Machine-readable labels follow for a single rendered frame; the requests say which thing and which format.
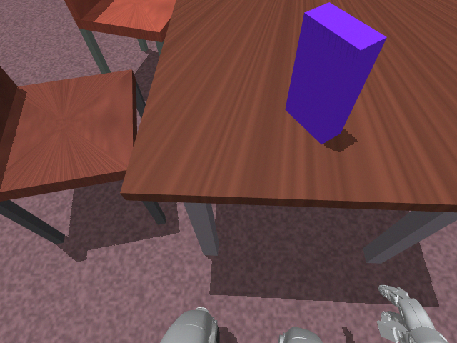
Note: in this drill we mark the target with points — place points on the right robot hand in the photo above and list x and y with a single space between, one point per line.
395 327

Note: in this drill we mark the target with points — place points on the table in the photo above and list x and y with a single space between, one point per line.
215 130

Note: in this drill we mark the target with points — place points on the chair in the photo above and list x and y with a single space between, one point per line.
140 19
66 134

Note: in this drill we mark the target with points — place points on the right robot arm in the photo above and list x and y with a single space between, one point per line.
425 335

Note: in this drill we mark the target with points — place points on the carton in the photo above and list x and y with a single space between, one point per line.
335 54

